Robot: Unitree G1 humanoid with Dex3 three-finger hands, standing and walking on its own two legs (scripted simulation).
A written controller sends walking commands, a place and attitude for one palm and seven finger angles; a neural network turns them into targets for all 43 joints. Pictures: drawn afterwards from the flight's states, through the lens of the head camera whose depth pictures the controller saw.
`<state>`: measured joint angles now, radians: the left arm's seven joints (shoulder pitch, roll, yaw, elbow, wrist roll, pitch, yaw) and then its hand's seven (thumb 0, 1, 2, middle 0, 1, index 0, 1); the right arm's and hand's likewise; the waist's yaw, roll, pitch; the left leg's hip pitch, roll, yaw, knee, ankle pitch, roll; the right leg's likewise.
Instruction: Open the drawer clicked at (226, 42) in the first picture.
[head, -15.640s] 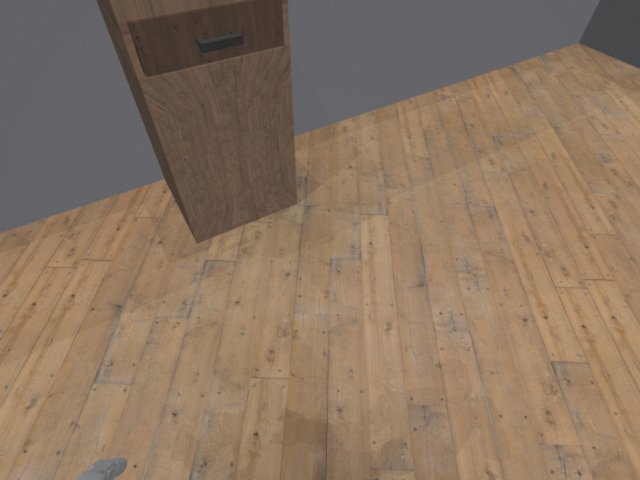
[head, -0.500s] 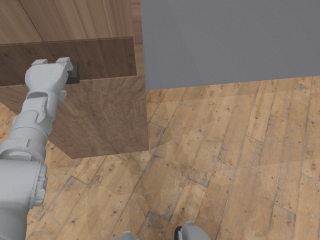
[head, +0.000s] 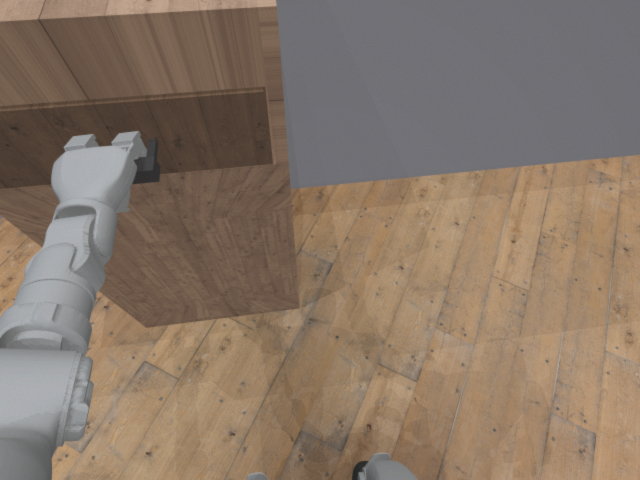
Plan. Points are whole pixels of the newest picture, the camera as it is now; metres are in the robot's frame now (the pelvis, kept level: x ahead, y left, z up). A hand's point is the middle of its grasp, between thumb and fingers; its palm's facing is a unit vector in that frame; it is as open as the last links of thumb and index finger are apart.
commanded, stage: pull the drawer open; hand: left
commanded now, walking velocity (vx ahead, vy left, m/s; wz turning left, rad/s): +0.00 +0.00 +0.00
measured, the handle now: (111, 161) +0.52 +0.26 +0.04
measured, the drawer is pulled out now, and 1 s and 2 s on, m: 0.00 0.03 0.12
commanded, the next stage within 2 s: none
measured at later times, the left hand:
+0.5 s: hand (114, 213) +0.45 +0.25 +0.02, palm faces -0.08 -0.01 -1.00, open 5.8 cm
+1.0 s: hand (115, 214) +0.45 +0.25 +0.02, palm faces -0.07 -0.02 -1.00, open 5.8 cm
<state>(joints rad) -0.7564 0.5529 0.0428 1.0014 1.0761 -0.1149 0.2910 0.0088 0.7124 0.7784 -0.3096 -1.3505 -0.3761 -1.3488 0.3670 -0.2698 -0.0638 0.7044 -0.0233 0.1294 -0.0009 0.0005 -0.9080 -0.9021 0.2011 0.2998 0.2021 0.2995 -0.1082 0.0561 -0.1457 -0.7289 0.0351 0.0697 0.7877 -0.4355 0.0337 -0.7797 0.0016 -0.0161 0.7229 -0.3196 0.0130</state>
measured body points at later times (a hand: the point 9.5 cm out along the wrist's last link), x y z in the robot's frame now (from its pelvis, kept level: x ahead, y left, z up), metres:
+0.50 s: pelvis +0.00 -0.01 +0.00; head +0.10 -0.01 +0.44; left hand +0.45 +0.25 +0.08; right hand +0.07 -0.28 -0.13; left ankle -0.05 +0.09 -0.70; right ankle +0.00 -0.13 -0.70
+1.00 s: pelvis -0.02 -0.01 +0.00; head +0.09 -0.01 +0.44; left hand +0.45 +0.25 +0.08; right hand -0.02 -0.29 -0.13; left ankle -0.05 +0.09 -0.70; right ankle +0.00 -0.13 -0.70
